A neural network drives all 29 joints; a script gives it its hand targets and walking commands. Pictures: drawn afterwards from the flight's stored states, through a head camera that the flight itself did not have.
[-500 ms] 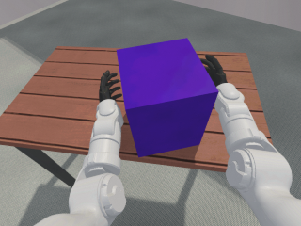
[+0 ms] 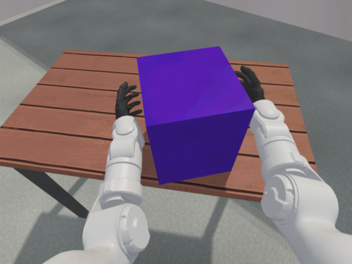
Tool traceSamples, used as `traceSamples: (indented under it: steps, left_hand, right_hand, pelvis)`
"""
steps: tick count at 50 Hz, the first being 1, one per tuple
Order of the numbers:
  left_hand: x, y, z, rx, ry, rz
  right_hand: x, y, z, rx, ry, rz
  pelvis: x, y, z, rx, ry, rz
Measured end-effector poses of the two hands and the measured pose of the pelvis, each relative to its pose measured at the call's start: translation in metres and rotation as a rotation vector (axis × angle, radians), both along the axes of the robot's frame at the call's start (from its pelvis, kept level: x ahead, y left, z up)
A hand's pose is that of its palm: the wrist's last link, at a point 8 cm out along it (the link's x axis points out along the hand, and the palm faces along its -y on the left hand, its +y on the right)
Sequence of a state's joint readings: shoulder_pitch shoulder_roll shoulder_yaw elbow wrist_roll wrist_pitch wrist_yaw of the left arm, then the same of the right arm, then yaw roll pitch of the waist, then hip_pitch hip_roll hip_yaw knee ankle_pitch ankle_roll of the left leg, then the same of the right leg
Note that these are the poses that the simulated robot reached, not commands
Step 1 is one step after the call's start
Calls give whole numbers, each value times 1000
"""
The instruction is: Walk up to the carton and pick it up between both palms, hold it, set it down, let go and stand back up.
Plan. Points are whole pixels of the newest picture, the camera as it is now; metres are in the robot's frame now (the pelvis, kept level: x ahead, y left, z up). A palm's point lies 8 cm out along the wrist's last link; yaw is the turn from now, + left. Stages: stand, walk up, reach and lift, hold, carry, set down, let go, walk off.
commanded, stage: reach and lift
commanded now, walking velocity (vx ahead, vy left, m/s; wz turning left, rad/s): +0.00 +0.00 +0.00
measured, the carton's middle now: (187, 119) +0.45 +0.05 +0.06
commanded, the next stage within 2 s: none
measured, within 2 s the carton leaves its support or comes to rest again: leaves its support in 0.98 s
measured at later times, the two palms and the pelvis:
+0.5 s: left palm (121, 122) +0.38 +0.19 +0.11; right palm (251, 105) +0.45 -0.09 +0.13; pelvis -0.01 +0.00 +0.00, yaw +0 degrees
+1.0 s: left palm (117, 125) +0.36 +0.20 +0.12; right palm (251, 111) +0.43 -0.09 +0.13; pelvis -0.02 +0.00 +0.00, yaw +0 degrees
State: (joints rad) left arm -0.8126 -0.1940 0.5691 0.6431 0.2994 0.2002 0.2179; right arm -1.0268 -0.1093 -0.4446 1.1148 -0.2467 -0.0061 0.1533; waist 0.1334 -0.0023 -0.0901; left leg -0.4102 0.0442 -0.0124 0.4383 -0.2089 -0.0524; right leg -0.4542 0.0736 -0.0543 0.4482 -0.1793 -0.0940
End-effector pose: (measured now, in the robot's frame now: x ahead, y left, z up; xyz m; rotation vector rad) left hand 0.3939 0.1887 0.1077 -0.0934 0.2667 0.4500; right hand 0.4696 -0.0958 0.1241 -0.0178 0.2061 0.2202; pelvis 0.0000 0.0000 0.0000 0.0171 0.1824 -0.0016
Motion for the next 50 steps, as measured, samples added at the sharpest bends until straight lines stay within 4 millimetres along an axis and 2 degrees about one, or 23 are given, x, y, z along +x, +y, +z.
traceSamples:
  steps: [17,39,50]
  left_hand:
    - [-5,0,3,3,-11,10]
    - [-39,3,2,-22,-1,11]
    - [-33,7,10,28,8,-15]
  right_hand:
    - [-5,2,4,7,-36,-3]
    - [-43,5,1,-9,-24,-24]
    - [-41,7,5,-10,-25,-38]
  pelvis:
    - [-1,-1,0,1,-2,1]
    - [-26,-2,0,2,-30,-1]
    - [-22,-2,0,2,-26,0]
